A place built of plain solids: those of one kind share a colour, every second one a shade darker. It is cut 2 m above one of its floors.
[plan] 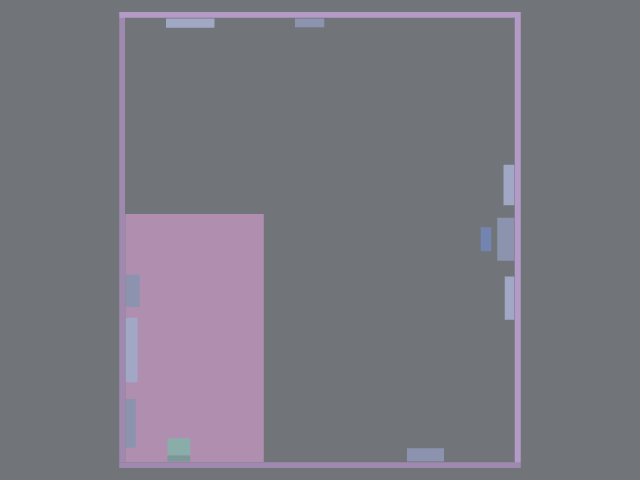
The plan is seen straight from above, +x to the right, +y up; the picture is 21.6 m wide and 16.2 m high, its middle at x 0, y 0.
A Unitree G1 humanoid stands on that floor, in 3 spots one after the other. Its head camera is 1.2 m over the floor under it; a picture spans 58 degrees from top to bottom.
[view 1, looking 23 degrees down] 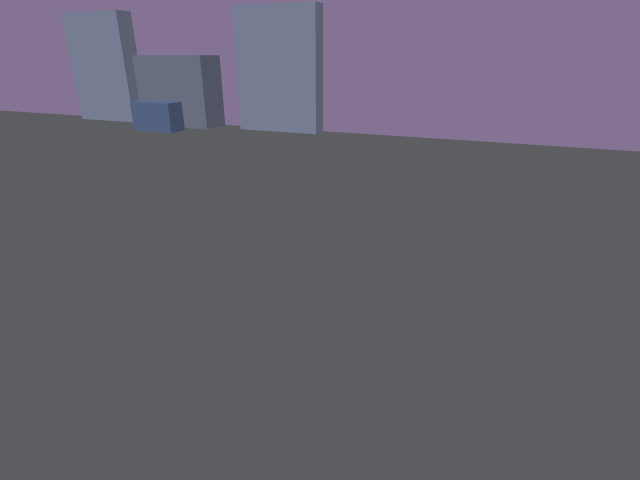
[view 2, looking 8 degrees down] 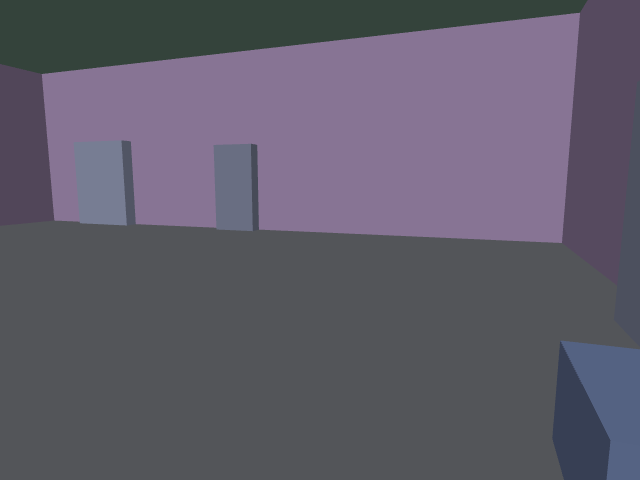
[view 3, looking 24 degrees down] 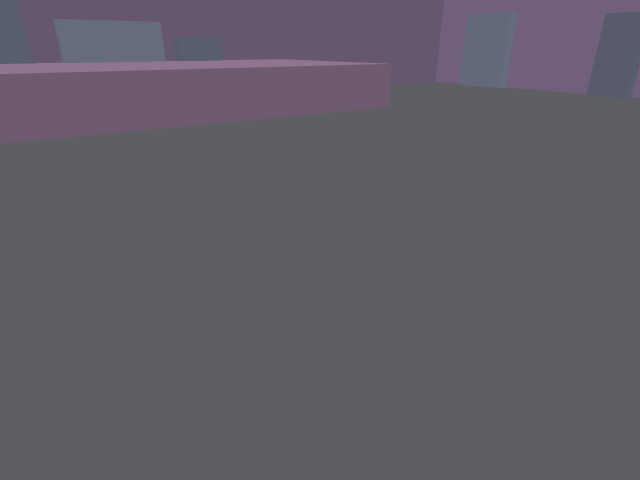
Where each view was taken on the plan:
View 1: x -0.55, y -5.50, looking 22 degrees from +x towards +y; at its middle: ground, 3.07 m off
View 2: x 5.04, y -1.70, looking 110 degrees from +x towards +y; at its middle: ground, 8.62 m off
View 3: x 5.43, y -5.89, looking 146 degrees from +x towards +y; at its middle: ground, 2.95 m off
